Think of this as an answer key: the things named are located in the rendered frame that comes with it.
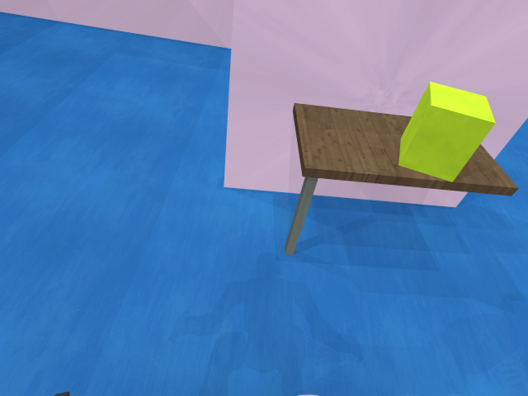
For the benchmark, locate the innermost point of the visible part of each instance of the carton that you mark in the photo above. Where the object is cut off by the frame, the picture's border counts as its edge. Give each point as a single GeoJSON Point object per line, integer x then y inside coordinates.
{"type": "Point", "coordinates": [446, 128]}

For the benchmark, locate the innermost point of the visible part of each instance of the table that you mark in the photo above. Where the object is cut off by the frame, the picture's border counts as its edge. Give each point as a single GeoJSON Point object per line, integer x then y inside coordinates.
{"type": "Point", "coordinates": [363, 146]}

